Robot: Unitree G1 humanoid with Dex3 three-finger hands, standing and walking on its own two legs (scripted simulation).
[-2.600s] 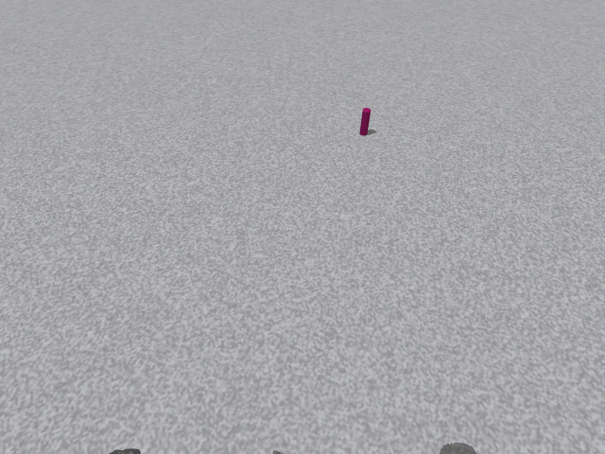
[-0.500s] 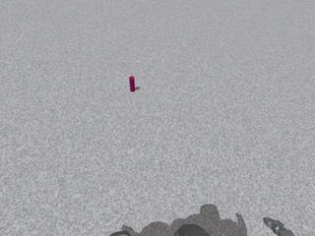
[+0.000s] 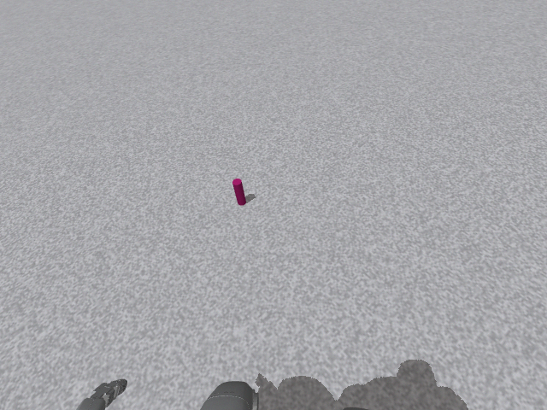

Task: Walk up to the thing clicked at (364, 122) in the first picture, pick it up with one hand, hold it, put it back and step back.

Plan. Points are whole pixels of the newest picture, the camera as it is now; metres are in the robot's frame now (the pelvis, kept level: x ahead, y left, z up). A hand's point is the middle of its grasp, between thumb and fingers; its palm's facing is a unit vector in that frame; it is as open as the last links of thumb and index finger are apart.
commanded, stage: walk up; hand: left
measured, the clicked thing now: (239, 192) +1.09 +0.28 -0.70
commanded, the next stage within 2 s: none
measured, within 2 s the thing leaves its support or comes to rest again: neither
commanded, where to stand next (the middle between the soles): +0.75 +0.06 m, yaw +1 degrees
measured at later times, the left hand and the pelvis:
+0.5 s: hand (115, 331) +0.26 +0.35 -0.15, palm faces -0.03 -0.94 -0.33, open 7.4 cm; pelvis +0.21 +0.08 +0.00, yaw +1 degrees
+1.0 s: hand (166, 224) +0.49 +0.30 -0.12, palm faces -0.01 -0.92 -0.39, open 7.4 cm; pelvis +0.40 +0.04 +0.00, yaw +0 degrees
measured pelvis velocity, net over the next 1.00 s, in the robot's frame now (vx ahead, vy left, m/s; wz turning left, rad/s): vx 0.40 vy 0.04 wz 0.00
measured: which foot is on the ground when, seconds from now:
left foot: up 0.00-0.26, down 0.28-0.82, up 0.84-1.00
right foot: down 0.00-0.30, up 0.32-0.76, down 0.78-1.00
